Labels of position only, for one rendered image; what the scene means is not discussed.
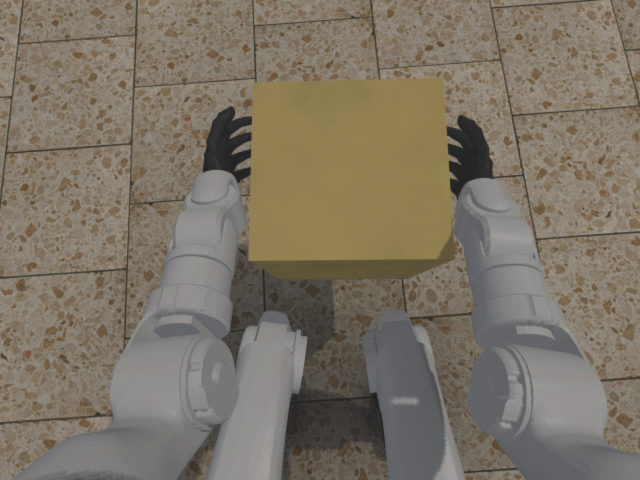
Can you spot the robot left upper arm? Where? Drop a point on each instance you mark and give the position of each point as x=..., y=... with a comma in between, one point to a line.
x=167, y=394

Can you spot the robot left forearm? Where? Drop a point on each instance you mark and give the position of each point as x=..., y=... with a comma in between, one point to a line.
x=194, y=291

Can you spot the left robot hand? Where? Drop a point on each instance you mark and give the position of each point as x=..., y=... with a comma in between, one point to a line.
x=217, y=155

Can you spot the robot right upper arm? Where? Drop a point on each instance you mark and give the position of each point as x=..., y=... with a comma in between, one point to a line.
x=547, y=411

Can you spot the robot right foot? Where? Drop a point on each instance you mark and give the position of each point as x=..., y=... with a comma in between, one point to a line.
x=377, y=403

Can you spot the robot right forearm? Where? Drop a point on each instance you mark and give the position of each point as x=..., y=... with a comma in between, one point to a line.
x=511, y=299

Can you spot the carton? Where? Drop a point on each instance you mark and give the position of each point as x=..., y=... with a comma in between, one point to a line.
x=350, y=179

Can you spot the robot right shin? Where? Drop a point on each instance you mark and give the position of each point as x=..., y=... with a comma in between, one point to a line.
x=419, y=332

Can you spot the right robot hand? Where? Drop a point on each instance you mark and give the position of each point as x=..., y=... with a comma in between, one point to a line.
x=473, y=157

